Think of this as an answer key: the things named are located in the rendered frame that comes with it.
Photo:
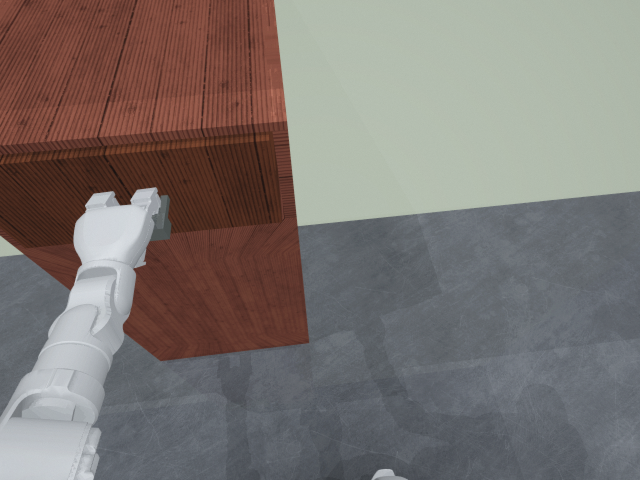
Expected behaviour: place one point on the drawer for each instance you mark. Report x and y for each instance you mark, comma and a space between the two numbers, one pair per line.
212, 182

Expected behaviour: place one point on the robot left upper arm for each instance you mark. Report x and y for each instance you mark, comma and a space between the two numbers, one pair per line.
45, 449

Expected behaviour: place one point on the cabinet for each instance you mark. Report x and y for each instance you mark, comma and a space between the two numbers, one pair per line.
87, 73

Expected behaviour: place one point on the handle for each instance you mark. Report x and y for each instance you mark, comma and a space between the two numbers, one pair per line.
162, 227

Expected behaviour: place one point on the left robot hand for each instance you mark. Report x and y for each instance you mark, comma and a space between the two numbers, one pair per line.
109, 231

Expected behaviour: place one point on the robot left forearm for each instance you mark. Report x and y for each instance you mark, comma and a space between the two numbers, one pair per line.
67, 380

